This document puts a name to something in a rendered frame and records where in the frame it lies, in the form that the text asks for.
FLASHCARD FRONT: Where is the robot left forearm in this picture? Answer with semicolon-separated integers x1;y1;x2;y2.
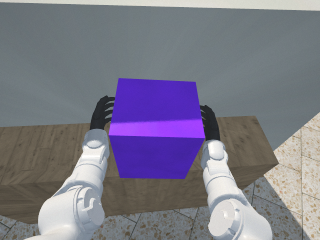
38;128;110;234

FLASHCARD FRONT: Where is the right robot upper arm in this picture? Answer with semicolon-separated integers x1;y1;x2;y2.
208;199;273;240

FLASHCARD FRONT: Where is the carton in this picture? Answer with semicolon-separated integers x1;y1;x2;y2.
108;78;205;179

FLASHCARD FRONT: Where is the pedestal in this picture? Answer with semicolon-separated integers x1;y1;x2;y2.
0;115;279;225

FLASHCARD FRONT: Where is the robot left hand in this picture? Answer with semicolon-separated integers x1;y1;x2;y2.
89;95;115;130

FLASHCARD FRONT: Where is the robot right hand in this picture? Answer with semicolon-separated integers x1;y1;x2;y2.
200;105;221;141

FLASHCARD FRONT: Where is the left robot upper arm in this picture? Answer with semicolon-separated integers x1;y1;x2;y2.
24;186;105;240

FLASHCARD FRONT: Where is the robot right forearm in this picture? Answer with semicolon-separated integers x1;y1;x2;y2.
200;139;257;215

